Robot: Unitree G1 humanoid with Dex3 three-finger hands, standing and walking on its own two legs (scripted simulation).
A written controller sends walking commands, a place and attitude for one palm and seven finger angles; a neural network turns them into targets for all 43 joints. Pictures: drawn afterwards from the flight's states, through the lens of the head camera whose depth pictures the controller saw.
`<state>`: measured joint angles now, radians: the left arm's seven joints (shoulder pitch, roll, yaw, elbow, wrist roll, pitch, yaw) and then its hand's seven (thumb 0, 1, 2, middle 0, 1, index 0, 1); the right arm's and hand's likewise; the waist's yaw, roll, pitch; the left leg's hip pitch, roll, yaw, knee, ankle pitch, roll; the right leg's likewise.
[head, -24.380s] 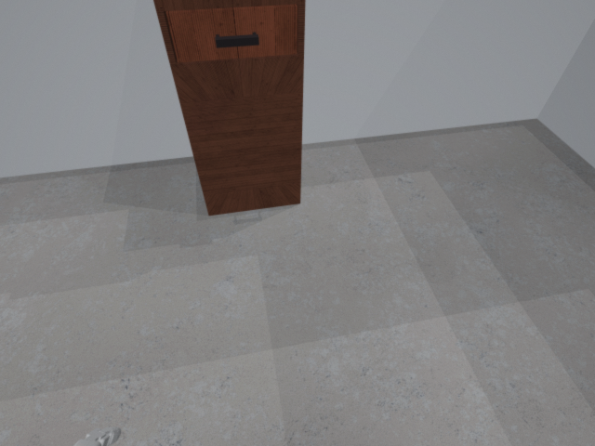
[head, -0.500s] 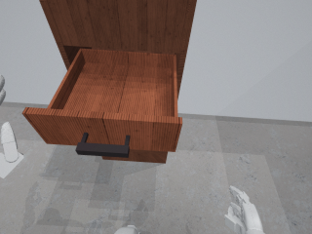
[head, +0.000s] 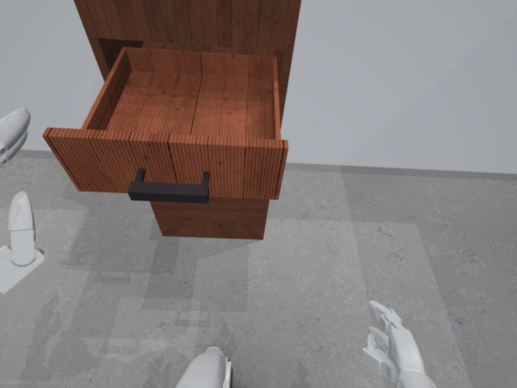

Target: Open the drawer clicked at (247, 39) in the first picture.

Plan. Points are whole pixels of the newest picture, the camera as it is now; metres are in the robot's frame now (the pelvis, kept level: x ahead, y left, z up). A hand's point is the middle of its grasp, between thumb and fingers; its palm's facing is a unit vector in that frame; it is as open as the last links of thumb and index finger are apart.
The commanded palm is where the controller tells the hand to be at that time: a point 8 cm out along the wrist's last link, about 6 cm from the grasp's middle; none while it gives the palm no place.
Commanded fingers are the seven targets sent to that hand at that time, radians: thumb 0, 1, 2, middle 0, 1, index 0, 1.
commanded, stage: step back with the hand held close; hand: left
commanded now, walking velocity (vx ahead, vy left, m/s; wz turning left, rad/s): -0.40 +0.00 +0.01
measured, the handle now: (171, 183) +0.43 +0.18 +0.03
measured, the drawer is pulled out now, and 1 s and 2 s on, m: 0.29 0.29 0.29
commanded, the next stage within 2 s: stop stepping back and stand still in 0.04 s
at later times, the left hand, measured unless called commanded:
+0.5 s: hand out of the picture +0.04 +0.24 +0.22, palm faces +0.46 -0.77 -0.45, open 7.4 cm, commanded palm -0.02 +0.27 +0.22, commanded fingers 0.00 0.90 0.90 -0.20 -0.30 -0.20 -0.30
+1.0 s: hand out of the picture -0.04 +0.24 +0.21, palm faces +0.48 -0.79 -0.39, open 7.4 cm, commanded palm -0.11 +0.29 +0.22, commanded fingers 0.00 0.90 0.90 -0.20 -0.30 -0.20 -0.30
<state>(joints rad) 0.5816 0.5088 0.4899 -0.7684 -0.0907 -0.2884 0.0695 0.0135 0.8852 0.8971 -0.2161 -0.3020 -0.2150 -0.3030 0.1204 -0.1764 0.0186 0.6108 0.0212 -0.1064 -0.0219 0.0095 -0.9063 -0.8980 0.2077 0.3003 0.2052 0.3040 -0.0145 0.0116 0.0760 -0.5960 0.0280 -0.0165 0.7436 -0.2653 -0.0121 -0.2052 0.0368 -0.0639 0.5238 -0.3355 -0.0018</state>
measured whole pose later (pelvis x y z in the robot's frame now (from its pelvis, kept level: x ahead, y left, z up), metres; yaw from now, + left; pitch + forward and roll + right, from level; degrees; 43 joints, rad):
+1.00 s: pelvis -0.21 +0.00 +0.00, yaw +4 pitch -1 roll -1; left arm 0.56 0.36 0.41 -0.65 -0.03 -0.23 0.15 0.01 0.89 0.90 -0.21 -0.30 -0.21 -0.30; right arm 0.24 -0.21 -0.01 0.61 0.00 -0.11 -0.07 0.01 -0.91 -0.90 0.21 0.30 0.20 0.30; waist -0.02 -0.03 0.00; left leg -0.29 0.03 0.06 0.54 -0.27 0.05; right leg -0.33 -0.02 -0.09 0.60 -0.31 -0.03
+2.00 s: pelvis -0.21 +0.01 +0.02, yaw +5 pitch -2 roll +0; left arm 0.28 0.13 0.01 1.14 0.02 0.01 0.03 0.00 0.91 0.90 -0.20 -0.30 -0.20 -0.30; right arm 0.30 -0.11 0.00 1.10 -0.02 0.02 -0.03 0.01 -0.92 -0.90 0.20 0.30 0.20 0.30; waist -0.01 0.04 0.07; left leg -0.21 0.01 0.08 0.42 -0.18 0.03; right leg -0.21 -0.02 -0.07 0.42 -0.18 -0.01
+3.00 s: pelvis -0.18 -0.01 +0.02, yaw +4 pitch -2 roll +0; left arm 0.25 0.13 0.02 1.14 0.01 0.00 0.03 0.01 0.91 0.90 -0.20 -0.30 -0.20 -0.30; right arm 0.28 -0.12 -0.01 1.13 -0.01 0.01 -0.04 0.00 -0.92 -0.90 0.20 0.30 0.20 0.30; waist -0.01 0.02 0.08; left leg -0.15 0.04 0.07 0.39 -0.21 -0.01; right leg -0.15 0.02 -0.07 0.38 -0.21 -0.04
